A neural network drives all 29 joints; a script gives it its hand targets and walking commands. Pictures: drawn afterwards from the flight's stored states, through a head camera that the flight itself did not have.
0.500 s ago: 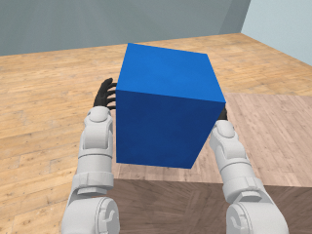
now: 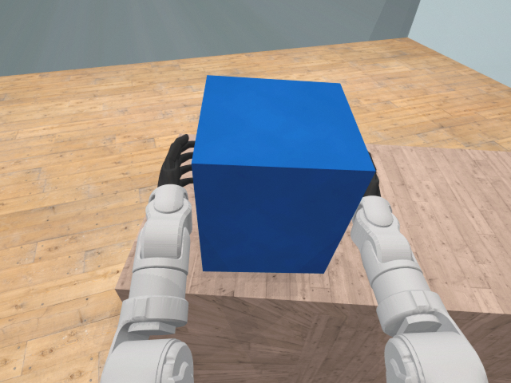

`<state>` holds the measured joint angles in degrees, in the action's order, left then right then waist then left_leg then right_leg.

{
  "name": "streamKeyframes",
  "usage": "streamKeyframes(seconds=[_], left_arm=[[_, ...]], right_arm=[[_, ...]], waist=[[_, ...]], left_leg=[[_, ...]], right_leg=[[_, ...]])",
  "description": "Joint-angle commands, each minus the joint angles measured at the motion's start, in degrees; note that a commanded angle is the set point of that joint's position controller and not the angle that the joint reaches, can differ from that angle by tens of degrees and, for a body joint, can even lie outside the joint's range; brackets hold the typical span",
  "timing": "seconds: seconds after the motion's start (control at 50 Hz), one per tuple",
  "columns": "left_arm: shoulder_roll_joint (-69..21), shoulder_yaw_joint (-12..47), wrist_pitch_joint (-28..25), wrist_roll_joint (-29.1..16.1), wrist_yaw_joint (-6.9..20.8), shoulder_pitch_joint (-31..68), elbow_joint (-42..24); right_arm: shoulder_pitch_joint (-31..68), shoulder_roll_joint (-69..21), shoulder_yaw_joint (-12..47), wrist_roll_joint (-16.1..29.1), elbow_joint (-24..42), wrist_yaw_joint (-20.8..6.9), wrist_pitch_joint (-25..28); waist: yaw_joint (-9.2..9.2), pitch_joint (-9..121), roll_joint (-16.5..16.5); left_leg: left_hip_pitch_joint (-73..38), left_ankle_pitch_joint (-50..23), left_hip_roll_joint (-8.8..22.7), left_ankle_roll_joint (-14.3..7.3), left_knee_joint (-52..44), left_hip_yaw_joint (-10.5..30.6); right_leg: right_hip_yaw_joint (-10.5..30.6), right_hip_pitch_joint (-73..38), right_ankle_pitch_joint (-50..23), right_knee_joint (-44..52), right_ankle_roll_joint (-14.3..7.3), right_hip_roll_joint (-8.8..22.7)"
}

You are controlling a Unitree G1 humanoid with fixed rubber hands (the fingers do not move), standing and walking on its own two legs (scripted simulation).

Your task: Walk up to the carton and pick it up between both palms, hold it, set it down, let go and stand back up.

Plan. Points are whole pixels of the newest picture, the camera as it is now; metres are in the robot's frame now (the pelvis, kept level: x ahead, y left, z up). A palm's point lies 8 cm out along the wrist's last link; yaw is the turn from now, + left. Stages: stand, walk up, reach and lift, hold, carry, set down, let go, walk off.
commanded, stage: set down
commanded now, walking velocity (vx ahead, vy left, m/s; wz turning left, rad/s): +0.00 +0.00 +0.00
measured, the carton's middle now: (269, 180) +0.40 -0.01 +0.14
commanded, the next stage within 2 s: none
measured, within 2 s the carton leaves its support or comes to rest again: neither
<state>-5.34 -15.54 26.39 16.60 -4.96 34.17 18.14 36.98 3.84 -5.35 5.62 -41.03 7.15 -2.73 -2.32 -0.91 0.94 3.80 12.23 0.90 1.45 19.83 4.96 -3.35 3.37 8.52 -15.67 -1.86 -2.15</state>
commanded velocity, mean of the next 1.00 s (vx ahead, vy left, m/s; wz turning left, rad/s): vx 0.00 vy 0.00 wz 0.00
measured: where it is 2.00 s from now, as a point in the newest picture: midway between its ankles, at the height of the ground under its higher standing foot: outside the picture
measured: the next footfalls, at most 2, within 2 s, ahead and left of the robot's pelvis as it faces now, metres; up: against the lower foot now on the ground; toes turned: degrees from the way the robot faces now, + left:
none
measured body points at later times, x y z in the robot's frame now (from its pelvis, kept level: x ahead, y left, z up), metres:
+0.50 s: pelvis +0.00 -0.01 +0.00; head +0.00 +0.00 +0.45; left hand +0.39 +0.13 +0.12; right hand +0.41 -0.18 +0.11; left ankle -0.01 +0.14 -0.75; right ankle +0.01 -0.10 -0.75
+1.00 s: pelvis -0.01 -0.02 +0.00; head +0.02 -0.02 +0.45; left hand +0.39 +0.12 +0.08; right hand +0.42 -0.18 +0.08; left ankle -0.01 +0.13 -0.75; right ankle +0.01 -0.09 -0.75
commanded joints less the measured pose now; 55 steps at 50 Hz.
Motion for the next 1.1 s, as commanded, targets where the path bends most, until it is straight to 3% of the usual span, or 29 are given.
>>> streamKeyframes(seconds=[0.0, 0.06, 0.1, 0.18, 0.26, 0.28, 0.32, 0.34, 0.36, 0.4, 0.52, 0.66, 0.84, 1.08], left_arm=[[-29.73, 23.78, -4.03, -4.66, 9.01, 34.29, -4.75], [-28.91, 22.86, -4.58, -4.06, 8.97, 35.17, -4.94], [-30.43, 25.04, -6.00, -5.13, 7.96, 37.40, -6.23], [-33.36, 29.68, -9.25, -6.79, 5.29, 40.07, -8.24], [-33.80, 29.73, -9.96, -7.10, 3.07, 39.81, -5.84], [-34.31, 29.92, -10.29, -7.08, 2.57, 41.12, -5.67], [-34.24, 28.49, -10.17, -7.05, 2.20, 39.93, -2.29], [-35.02, 28.74, -12.16, -7.69, 1.89, 43.09, -7.48], [-35.04, 28.60, -12.52, -7.81, 1.75, 42.27, -6.26], [-33.98, 26.57, -12.58, -6.90, 1.70, 42.24, -4.30], [-31.40, 20.42, -11.92, -4.45, 2.49, 41.59, 1.20], [-30.36, 15.81, -15.51, -2.50, 1.75, 45.28, 4.31], [-30.27, 13.04, -19.62, -1.36, 0.47, 48.02, 7.63], [-30.57, 11.09, -21.62, -0.88, -0.74, 47.52, 10.59]], right_arm=[[48.26, -27.92, 16.37, -1.14, 17.28, -6.60, 5.63], [47.91, -27.15, 14.55, -2.25, 16.04, -7.31, 6.63], [49.69, -27.28, 14.71, -1.90, 16.50, -8.08, 7.95], [50.45, -27.62, 15.39, -1.92, 17.06, -8.85, 9.84], [51.31, -25.82, 14.31, -2.16, 14.62, -10.15, 10.27], [50.77, -25.65, 13.19, -2.84, 12.03, -10.51, 10.09], [52.12, -25.20, 12.62, -3.53, 11.43, -11.00, 10.21], [50.80, -30.46, 15.49, -2.79, 12.41, -11.08, 10.64], [50.30, -30.39, 15.52, -2.41, 11.65, -10.92, 10.71], [50.56, -30.00, 14.56, -2.94, 9.02, -11.00, 10.36], [50.22, -28.11, 9.27, -5.50, 1.73, -12.29, 10.19], [51.32, -27.50, 2.82, -10.72, -3.12, -13.96, 12.62], [52.23, -26.51, -2.59, -16.35, -7.93, -15.66, 15.21], [53.11, -24.93, -4.11, -17.48, -12.68, -16.87, 16.65]], waist=[[0.25, 26.84, 0.45], [0.33, 26.60, -0.03], [0.67, 30.49, -2.29], [-0.22, 36.68, -3.55], [0.85, 36.65, -1.79], [0.43, 36.18, -1.92], [1.34, 35.07, 0.19], [1.70, 40.26, 3.18], [2.30, 40.92, 1.26], [2.70, 38.70, 1.10], [4.68, 33.40, 0.77], [4.95, 36.87, 1.19], [5.53, 42.01, 2.39], [7.60, 44.88, 3.00]], left_leg=[[-1.56, -18.51, -2.77, 0.50, -1.87, -5.08], [-1.83, -18.20, -2.46, 0.75, -2.26, -5.69], [-3.27, -21.78, -2.32, 1.74, -0.89, -5.51], [-7.90, -29.53, -1.68, 3.35, 2.15, -4.25], [-7.62, -27.36, -0.72, 2.99, 1.88, -3.77], [-7.82, -26.23, -0.47, 3.09, 1.67, -3.67], [-6.43, -23.16, -0.43, 2.14, 1.06, -4.00], [-6.71, -27.77, -0.33, 1.09, 1.93, -4.68], [-4.25, -28.12, -0.58, 1.17, 2.06, -4.25], [-0.98, -25.03, -1.13, 0.73, 0.98, -4.23], [3.16, -17.38, -1.10, -0.31, -2.53, -5.93], [4.93, -15.49, -1.07, -0.57, -3.41, -7.79], [6.91, -15.26, -0.74, -0.42, -3.13, -9.10], [9.52, -18.03, -0.26, -0.19, -2.09, -9.61]], right_leg=[[-2.41, -16.74, -26.28, -2.44, 4.94, 0.65], [-2.96, -15.43, -24.78, -2.41, 4.72, 0.44], [-3.29, -14.25, -25.15, -2.72, 4.00, 0.32], [-3.88, -11.73, -29.41, -3.37, 3.38, -0.59], [-4.08, -7.78, -24.25, -2.49, 2.50, -1.02], [-4.27, -6.35, -21.99, -2.25, 2.23, -1.11], [-4.05, -5.42, -20.08, -1.48, 2.35, -0.94], [-1.98, -10.11, -27.72, -3.22, 3.56, -0.36], [-1.72, -12.38, -31.36, -4.22, 3.61, -0.12], [-1.42, -14.71, -32.74, -4.89, 4.15, 0.46], [-0.87, -13.02, -26.74, -3.95, 4.25, 1.38], [-1.22, -13.71, -26.56, -4.60, 4.56, 1.76], [-1.68, -12.89, -26.16, -5.63, 4.23, 1.84], [-1.33, -11.51, -30.30, -7.15, 4.07, 1.79]])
